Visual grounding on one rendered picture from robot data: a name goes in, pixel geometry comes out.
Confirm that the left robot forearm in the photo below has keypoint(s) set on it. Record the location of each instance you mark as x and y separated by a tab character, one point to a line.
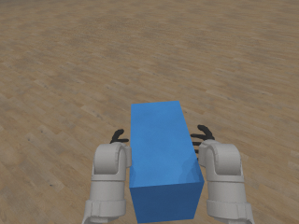
106	202

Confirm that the right robot hand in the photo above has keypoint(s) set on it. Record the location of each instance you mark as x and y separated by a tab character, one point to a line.
206	136

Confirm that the right robot forearm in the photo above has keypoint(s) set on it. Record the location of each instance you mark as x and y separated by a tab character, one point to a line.
227	201

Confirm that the carton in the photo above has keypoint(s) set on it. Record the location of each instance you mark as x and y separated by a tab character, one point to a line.
165	179

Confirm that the left robot hand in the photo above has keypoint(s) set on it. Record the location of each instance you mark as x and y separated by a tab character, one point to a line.
116	136

